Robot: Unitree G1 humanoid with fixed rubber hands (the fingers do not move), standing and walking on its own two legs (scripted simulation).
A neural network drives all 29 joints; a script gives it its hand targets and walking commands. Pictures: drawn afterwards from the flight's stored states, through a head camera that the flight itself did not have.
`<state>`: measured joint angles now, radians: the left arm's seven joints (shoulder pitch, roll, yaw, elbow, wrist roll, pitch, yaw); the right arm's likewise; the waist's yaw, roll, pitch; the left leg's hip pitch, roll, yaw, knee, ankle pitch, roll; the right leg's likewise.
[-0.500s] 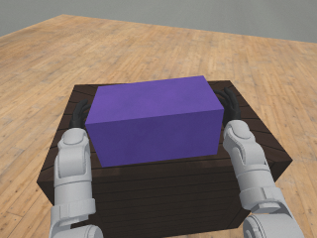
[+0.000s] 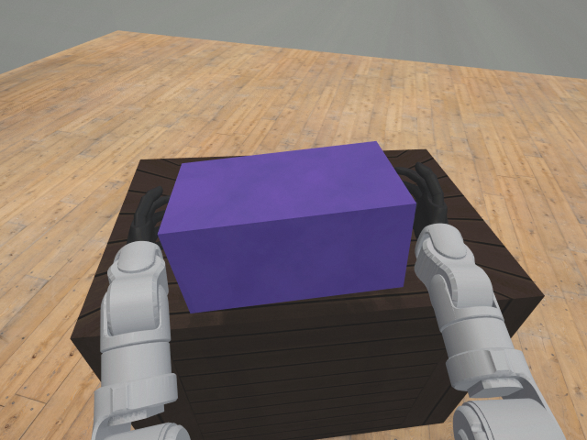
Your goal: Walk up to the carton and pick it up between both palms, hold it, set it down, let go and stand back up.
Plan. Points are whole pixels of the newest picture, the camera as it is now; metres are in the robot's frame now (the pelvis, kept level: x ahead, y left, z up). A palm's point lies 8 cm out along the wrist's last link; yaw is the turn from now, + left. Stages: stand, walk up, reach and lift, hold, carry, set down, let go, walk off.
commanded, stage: hold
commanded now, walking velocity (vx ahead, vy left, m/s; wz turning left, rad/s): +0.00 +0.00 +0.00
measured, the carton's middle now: (288, 222) +0.38 +0.02 +0.14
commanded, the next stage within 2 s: set down in 0.60 s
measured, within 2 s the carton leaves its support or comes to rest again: neither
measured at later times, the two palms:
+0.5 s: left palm (147, 245) +0.33 +0.20 +0.15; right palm (428, 223) +0.35 -0.17 +0.17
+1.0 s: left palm (150, 245) +0.34 +0.21 +0.14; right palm (420, 230) +0.36 -0.17 +0.15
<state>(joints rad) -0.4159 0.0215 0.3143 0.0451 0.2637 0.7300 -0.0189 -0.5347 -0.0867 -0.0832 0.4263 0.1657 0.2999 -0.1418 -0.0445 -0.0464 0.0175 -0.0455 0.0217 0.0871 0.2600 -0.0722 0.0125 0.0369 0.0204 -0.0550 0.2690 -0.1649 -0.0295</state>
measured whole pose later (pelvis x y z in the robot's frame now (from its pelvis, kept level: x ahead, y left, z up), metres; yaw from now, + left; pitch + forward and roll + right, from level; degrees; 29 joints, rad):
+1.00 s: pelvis +0.00 +0.00 +0.00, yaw +0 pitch -9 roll +0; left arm -0.48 -0.02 0.36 0.22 0.35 0.52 -0.05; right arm -0.52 0.00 -0.24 0.54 -0.03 0.06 -0.09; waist -0.01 -0.06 0.07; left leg -0.03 0.01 0.08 0.26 -0.08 0.01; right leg 0.04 0.01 -0.06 0.30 -0.19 -0.03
